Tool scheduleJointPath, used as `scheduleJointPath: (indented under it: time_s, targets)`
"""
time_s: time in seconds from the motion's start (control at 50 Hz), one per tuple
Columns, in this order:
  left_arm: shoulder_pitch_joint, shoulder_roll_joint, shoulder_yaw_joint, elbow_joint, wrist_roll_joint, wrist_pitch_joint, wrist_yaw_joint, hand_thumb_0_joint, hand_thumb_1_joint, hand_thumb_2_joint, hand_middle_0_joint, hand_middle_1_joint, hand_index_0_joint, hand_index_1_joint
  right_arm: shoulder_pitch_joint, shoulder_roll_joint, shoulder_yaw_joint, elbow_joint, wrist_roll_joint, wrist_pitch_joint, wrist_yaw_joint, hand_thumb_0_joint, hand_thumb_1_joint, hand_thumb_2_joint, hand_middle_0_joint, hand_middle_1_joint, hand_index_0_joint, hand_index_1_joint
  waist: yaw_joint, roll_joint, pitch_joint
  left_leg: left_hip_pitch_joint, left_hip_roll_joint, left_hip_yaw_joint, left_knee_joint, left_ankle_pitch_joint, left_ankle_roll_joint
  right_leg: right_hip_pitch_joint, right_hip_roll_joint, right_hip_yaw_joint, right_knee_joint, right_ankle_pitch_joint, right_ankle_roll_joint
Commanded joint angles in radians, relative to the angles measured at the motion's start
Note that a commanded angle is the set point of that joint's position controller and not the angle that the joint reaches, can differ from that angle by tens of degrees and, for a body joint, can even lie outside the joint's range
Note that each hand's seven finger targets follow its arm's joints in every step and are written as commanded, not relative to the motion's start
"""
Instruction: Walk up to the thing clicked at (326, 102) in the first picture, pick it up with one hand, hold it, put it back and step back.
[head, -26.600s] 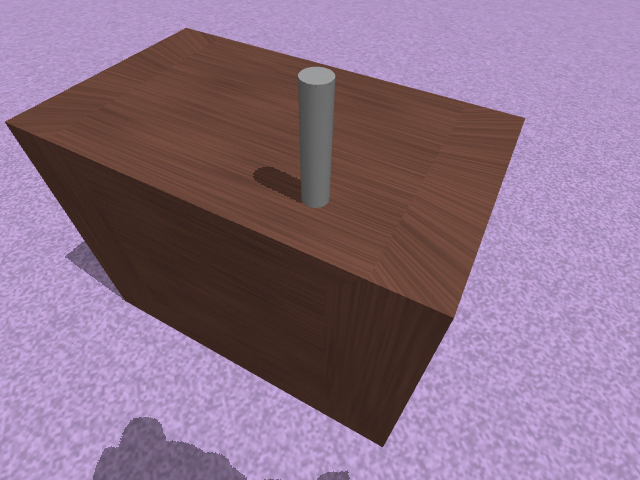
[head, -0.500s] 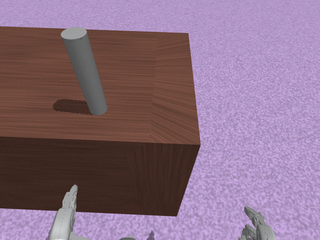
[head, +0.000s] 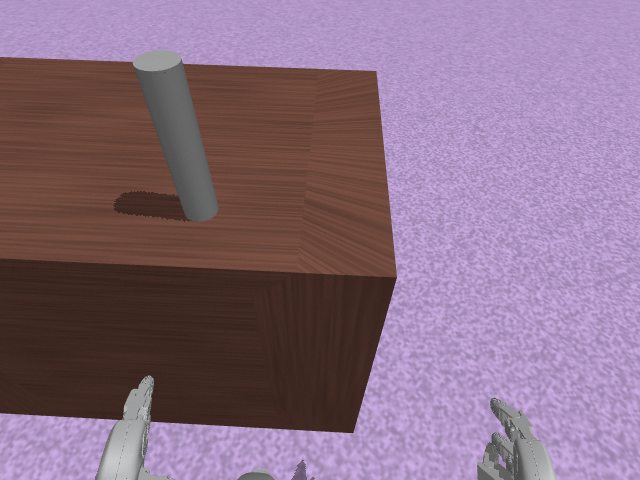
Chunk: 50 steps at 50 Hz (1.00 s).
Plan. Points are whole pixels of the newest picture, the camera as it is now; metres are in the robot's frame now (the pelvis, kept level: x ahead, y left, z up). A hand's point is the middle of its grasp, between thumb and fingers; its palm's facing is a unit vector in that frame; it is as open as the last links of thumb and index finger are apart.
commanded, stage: home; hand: left
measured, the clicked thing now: (183, 147) +0.50 +0.21 +0.15
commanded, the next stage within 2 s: stand in 1.38 s
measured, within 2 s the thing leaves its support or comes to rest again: neither
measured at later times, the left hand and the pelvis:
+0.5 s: hand (182, 448) +0.18 +0.18 -0.04, palm faces +0.12 -0.95 -0.27, open 17.5 cm; pelvis +0.01 +0.00 +0.00, yaw +0 degrees
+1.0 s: hand (184, 436) +0.19 +0.18 -0.05, palm faces +0.12 -0.96 -0.27, open 17.6 cm; pelvis +0.02 +0.00 +0.00, yaw +0 degrees
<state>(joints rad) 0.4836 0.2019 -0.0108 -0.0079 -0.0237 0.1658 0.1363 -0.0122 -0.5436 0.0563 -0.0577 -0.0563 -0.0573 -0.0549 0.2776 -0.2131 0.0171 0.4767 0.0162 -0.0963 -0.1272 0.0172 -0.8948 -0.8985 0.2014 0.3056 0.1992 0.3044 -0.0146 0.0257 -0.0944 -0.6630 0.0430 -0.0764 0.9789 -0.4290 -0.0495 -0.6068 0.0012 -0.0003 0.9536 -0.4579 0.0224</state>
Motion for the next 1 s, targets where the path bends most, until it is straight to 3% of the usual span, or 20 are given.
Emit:
scheduleJointPath:
  time_s: [0.0,0.12,0.22,0.28,0.4,0.44,0.46,0.78,0.98]
  targets:
    - [-0.038,0.104,0.061,-0.205,0.011,-0.053,0.010,0.000,-0.542,0.060,-0.050,-0.055,-0.049,-0.055,-0.075,-0.119,-0.055,-0.167,-0.002,-0.062,-0.017,0.000,-0.897,-0.901,0.201,0.301,0.200,0.301,-0.006,0.011,-0.068,0.068,-0.034,0.084,-0.170,0.003,0.049,-0.006,0.018,-0.051,-0.195,0.030,-0.024]
    - [-0.018,0.100,0.057,-0.208,0.014,-0.041,0.011,0.000,-0.544,0.059,-0.050,-0.055,-0.049,-0.055,-0.071,-0.116,-0.055,-0.164,-0.005,-0.075,-0.026,0.000,-0.897,-0.901,0.200,0.301,0.200,0.301,-0.004,-0.006,-0.094,0.072,-0.036,0.087,-0.149,0.032,0.051,0.009,0.016,-0.044,-0.198,0.053,-0.022]
    - [-0.029,0.100,0.059,-0.207,0.014,-0.036,0.012,0.000,-0.551,0.055,-0.049,-0.054,-0.049,-0.054,-0.075,-0.118,-0.054,-0.162,-0.004,-0.081,-0.028,0.000,-0.898,-0.901,0.200,0.301,0.200,0.301,-0.002,-0.008,-0.062,0.047,-0.035,0.084,-0.161,-0.020,0.050,-0.017,0.019,-0.047,-0.200,-0.001,-0.025]
    - [-0.015,0.100,0.061,-0.241,0.013,-0.030,0.010,0.000,-0.558,0.051,-0.048,-0.053,-0.048,-0.053,-0.069,-0.114,-0.054,-0.162,-0.005,-0.086,-0.029,0.000,-0.898,-0.901,0.200,0.301,0.200,0.301,0.000,0.004,-0.100,0.071,-0.033,0.085,-0.148,0.038,0.050,0.007,0.017,-0.043,-0.191,0.057,-0.024]
    - [-0.020,0.100,0.063,-0.225,0.014,-0.023,0.009,0.000,-0.581,0.038,-0.046,-0.050,-0.046,-0.050,-0.069,-0.117,-0.055,-0.155,-0.006,-0.090,-0.031,0.000,-0.898,-0.901,0.200,0.301,0.200,0.301,0.000,0.013,-0.075,0.066,-0.028,0.076,-0.160,0.039,0.046,-0.009,0.025,-0.058,-0.173,0.061,-0.026]
    - [-0.015,0.108,0.069,-0.239,0.016,-0.020,0.010,0.000,-0.562,0.049,-0.048,-0.053,-0.048,-0.053,-0.060,-0.121,-0.059,-0.158,-0.007,-0.088,-0.034,0.000,-0.898,-0.901,0.200,0.301,0.200,0.301,-0.002,0.004,-0.119,0.082,-0.029,0.080,-0.145,0.085,0.047,0.008,0.026,-0.054,-0.170,0.104,-0.025]
    - [0.000,0.096,0.053,-0.231,0.016,-0.016,0.008,0.000,-0.574,0.042,-0.047,-0.051,-0.046,-0.051,-0.058,-0.121,-0.057,-0.161,-0.007,-0.087,-0.034,0.000,-0.898,-0.901,0.200,0.301,0.200,0.301,-0.004,0.005,-0.112,0.087,-0.030,0.081,-0.143,0.096,0.047,0.009,0.024,-0.053,-0.169,0.116,-0.025]
    - [0.018,0.097,0.069,-0.219,0.018,0.018,0.006,0.000,-0.583,0.037,-0.046,-0.050,-0.045,-0.050,-0.051,-0.113,-0.057,-0.148,-0.011,-0.081,-0.044,0.000,-0.898,-0.901,0.200,0.301,0.200,0.301,-0.006,-0.014,-0.148,0.115,-0.031,0.084,-0.107,0.230,0.050,0.063,0.019,-0.048,-0.161,0.269,-0.012]
    - [-0.005,0.095,0.061,-0.234,0.016,0.029,0.005,0.000,-0.593,0.031,-0.045,-0.048,-0.044,-0.048,-0.056,-0.117,-0.057,-0.153,-0.011,-0.076,-0.046,0.000,-0.898,-0.901,0.200,0.301,0.200,0.301,-0.014,0.007,-0.118,0.117,-0.028,0.076,-0.127,0.204,0.046,0.039,0.024,-0.058,-0.160,0.229,-0.017]
